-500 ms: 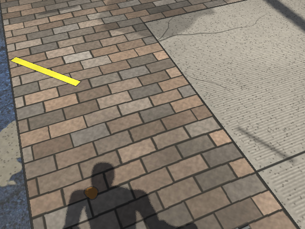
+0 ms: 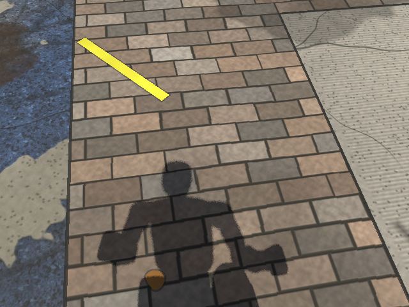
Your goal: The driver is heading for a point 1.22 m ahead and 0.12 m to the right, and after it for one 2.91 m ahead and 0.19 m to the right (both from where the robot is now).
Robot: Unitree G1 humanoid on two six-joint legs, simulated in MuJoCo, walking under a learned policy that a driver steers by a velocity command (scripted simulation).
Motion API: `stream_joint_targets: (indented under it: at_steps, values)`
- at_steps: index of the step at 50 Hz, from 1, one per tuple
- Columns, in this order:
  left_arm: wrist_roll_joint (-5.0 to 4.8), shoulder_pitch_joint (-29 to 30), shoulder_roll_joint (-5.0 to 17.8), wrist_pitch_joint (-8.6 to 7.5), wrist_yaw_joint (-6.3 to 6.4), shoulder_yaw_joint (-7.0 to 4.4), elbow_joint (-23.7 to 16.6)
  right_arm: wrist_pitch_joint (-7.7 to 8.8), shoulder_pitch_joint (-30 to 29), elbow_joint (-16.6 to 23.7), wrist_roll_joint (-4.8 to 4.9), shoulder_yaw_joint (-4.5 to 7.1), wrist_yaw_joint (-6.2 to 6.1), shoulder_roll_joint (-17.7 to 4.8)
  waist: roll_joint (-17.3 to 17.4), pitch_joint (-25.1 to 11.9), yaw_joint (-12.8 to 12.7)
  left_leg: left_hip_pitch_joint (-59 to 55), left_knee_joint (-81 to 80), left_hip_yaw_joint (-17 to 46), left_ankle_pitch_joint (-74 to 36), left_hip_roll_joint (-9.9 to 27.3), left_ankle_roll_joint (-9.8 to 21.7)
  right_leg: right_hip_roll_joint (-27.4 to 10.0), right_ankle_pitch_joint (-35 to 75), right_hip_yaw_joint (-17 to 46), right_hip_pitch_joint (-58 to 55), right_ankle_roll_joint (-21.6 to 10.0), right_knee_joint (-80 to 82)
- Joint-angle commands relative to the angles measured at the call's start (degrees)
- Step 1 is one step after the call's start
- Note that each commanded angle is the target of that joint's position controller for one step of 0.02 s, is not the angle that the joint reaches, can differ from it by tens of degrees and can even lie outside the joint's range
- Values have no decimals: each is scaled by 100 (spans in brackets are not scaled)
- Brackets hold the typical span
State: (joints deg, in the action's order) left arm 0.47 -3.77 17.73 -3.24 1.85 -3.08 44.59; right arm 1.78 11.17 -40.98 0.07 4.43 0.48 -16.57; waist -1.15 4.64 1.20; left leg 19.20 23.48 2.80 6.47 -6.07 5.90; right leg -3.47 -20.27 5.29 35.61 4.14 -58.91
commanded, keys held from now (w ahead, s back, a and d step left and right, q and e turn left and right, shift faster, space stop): q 0.06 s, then no key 0.44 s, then w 0.50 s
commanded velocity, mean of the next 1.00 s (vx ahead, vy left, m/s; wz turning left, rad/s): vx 0.18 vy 0.00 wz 0.17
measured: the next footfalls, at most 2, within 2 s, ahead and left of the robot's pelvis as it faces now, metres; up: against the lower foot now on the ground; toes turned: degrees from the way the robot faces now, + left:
right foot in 0.24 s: +0.18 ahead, -0.16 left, +0.00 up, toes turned +10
left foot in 0.54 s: +0.09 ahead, +0.10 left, +0.00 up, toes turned +5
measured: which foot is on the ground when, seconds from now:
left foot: down 0.00-0.24, up 0.26-0.52, down 0.54-0.82, up 0.84-1.00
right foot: up 0.00-0.22, down 0.24-0.58, up 0.60-0.80, down 0.82-1.00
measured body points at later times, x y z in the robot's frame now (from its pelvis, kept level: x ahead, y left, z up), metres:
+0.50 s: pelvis +0.09 -0.05 +0.00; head +0.12 -0.05 +0.45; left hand +0.17 +0.24 -0.11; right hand +0.27 -0.29 -0.12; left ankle +0.04 +0.10 -0.72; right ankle +0.14 -0.16 -0.74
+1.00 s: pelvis +0.20 -0.05 +0.01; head +0.21 -0.07 +0.46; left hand +0.19 +0.23 -0.11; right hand +0.36 -0.30 -0.11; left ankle +0.19 +0.11 -0.66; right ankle +0.16 -0.15 -0.74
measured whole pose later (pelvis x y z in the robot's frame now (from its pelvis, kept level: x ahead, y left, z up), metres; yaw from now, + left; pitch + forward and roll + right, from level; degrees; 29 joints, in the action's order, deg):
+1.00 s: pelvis +0.20 -0.05 +0.01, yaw +8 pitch +1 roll +0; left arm -0.1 -20.1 14.9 -5.0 -1.4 -2.3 50.5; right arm 4.0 14.9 -42.9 1.0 3.8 0.0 -16.6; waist 2.0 -0.5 -2.2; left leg 30.9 59.1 0.7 14.7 4.1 1.6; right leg 1.8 -14.6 -1.4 6.0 -3.2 -19.2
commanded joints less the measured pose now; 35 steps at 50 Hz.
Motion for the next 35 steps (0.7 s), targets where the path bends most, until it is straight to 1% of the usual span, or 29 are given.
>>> stream_joint_targets:
  at_steps: [1,3,5,8,9,10,11,12,13,14,15,16,17,18,19,20,21,22,23,25,26,27,28,29,30,31,32,33,35]
  values:
    - [10,-640,356,103,42,-86,-135,-47,-91,465,68,265,-143,-974,528,-1347,-255,-562,-261,1105,-3119,1377,939,206,664,-116,-604,164,678]
    - [-22,-331,380,140,23,-87,-240,-149,-76,498,77,258,-204,-980,655,-1318,-158,-512,-229,1277,-2295,1312,779,299,928,-67,-678,181,1102]
    - [-48,-161,390,157,-7,-84,-284,-212,-68,506,35,220,-239,-912,786,-1229,-75,-541,-191,1406,-1631,1336,696,305,1006,-50,-735,166,1482]
    - [-46,-65,450,100,-62,-103,-344,-251,14,474,-10,154,-240,-810,962,-1151,6,-695,96,1696,-1591,1434,668,350,725,-80,-972,66,1943]
    - [-45,-97,467,61,-86,-113,-355,-253,4,476,-4,126,-239,-771,1000,-1137,-15,-785,231,1814,-1660,1457,637,363,681,-107,-1092,-18,2207]
    - [-42,-218,453,13,-111,-121,-336,-255,-76,492,23,90,-246,-717,1003,-1119,-127,-822,398,1874,-1573,1390,528,367,970,-157,-1374,-140,2763]
    - [-9,-365,440,-42,-131,-124,-303,-251,-88,493,40,47,-255,-639,950,-1066,-252,-714,565,1860,-1298,1217,324,288,1826,-159,-1874,-303,3559]
    - [99,-448,717,-76,-113,-168,-334,-219,145,502,-45,-20,-259,-447,497,-1193,-144,-405,1000,1633,-496,899,25,-421,3102,418,-2536,-566,3681]
    - [191,-317,1089,-31,-75,-232,-406,-174,688,481,-124,-59,-248,-304,-781,-1259,278,341,1799,941,1828,143,-309,-1383,4916,1391,-3193,-1279,3507]
    - [206,-575,670,3,-82,-138,-273,-153,501,556,-114,-18,-257,-546,-1320,-1336,48,792,2490,639,3092,95,-625,-2009,4850,2248,-3143,-2156,3730]
    - [133,-644,573,-4,-111,-109,-286,-173,287,538,-52,84,-272,-902,-981,-1257,-152,959,3292,664,3191,224,-777,-1912,4438,2269,-3120,-2272,3803]
    - [71,-613,612,7,-111,-132,-266,-232,157,487,3,135,-293,-944,-692,-1217,-180,1120,3766,661,2992,244,-884,-1649,4130,1914,-3153,-2077,3736]
    - [8,-477,612,24,-117,-122,-290,-321,173,411,11,139,-310,-862,-552,-1103,-136,1141,3943,669,2812,305,-988,-1426,3944,1541,-3034,-1876,3710]
    - [-29,-306,574,53,-111,-104,-294,-385,211,379,4,110,-314,-739,-538,-1037,-61,983,3800,664,2602,407,-1056,-1283,3736,1284,-2841,-1735,3744]
    - [-23,-161,539,104,-113,-87,-280,-414,259,344,14,49,-300,-537,-585,-975,32,678,3371,455,2450,450,-1102,-1023,3600,926,-2590,-1592,3783]
    - [-11,-91,490,155,-116,-80,-255,-413,264,317,16,-13,-285,-356,-727,-959,41,403,2851,199,2320,473,-1134,-803,3563,637,-2474,-1498,3788]
    - [-6,-132,457,198,-114,-78,-219,-398,184,303,20,-67,-270,-224,-866,-996,-37,159,2342,34,2185,494,-1144,-692,3575,485,-2485,-1467,3758]
    - [-7,-262,470,229,-106,-86,-167,-384,82,298,34,-87,-258,-185,-963,-1057,-150,-18,1909,-33,1978,512,-1133,-700,3565,488,-2585,-1497,3735]
    - [-18,-370,512,249,-102,-97,-119,-380,53,275,57,-71,-249,-235,-1022,-1108,-208,-178,1517,-70,1735,518,-1109,-743,3466,543,-2684,-1535,3696]
    - [-82,-344,524,270,-103,-84,-74,-372,234,129,57,-41,-234,-276,-973,-1093,-85,-725,276,-216,757,483,-952,-702,2911,539,-2596,-1451,3594]
    - [-93,-504,401,252,-116,-37,-5,-373,326,52,19,-51,-218,-263,-847,-1148,-64,-1194,-293,-208,425,483,-813,-589,1813,499,-2375,-1245,3686]
    - [-46,-642,302,202,-153,9,49,-383,306,69,-50,-37,-225,-418,-586,-1144,-128,-1693,-185,94,289,758,-644,-450,570,431,-1853,-905,3722]
    - [40,-681,240,154,-198,32,20,-403,335,89,-80,43,-252,-780,95,-998,-278,-1603,-17,535,1116,1165,-312,-6,-533,-10,-1410,-629,3422]
    - [-1,-411,177,122,-184,39,-36,-389,501,-20,-79,112,-204,-906,856,-757,-122,-833,-409,875,3010,1287,64,496,-754,-693,-1467,-391,2846]
    - [-39,-86,312,77,-165,-2,-117,-320,525,46,-93,107,-174,-898,1082,-265,83,-493,-1067,1558,3877,1630,308,631,-533,-895,-1194,-288,2198]
    - [-108,62,336,20,-154,-40,-192,-236,550,-2,-91,125,-191,-977,1365,77,132,-391,-1380,2090,3949,1955,479,563,-418,-828,-927,-352,1706]
    - [-161,5,377,-29,-149,-77,-192,-145,577,-33,-59,112,-218,-933,1514,264,107,-472,-1471,2297,3638,2122,587,402,-580,-670,-637,-463,1380]
    - [-194,-22,419,-91,-179,-104,-219,-49,671,-84,-19,97,-230,-850,1573,329,126,-789,-1429,2430,3193,2277,661,215,-769,-469,-244,-593,1123]
    - [-247,4,278,-226,-289,-68,-237,42,750,-115,85,78,-230,-758,1251,245,118,-1307,-1309,2165,2494,2215,591,61,-817,-425,-62,-819,1556]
